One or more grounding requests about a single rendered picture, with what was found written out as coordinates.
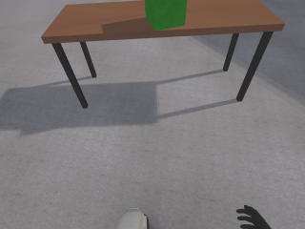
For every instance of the table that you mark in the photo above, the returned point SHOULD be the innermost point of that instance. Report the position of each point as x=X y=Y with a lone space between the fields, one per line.
x=124 y=20

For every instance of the left robot thigh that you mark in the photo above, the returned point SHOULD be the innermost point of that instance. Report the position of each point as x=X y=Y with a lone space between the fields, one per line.
x=132 y=220

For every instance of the robot right hand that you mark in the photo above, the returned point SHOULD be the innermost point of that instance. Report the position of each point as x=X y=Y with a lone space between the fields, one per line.
x=257 y=221

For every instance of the carton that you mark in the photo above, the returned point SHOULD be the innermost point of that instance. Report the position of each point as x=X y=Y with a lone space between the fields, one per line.
x=165 y=14

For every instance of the robot left shin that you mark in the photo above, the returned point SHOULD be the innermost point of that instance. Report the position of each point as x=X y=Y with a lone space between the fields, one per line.
x=135 y=210

